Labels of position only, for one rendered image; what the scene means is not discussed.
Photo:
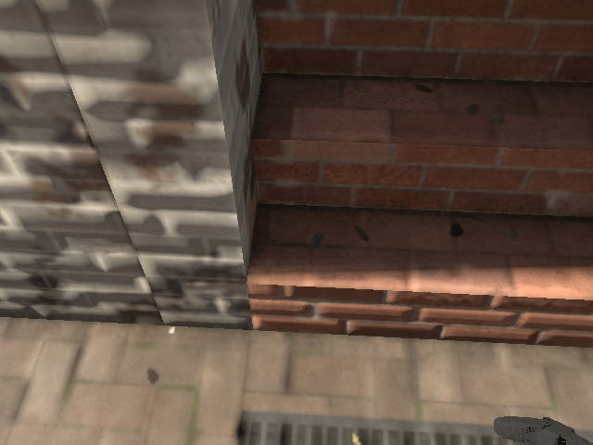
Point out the robot right hand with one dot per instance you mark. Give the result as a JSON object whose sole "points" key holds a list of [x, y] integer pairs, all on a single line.
{"points": [[533, 431]]}

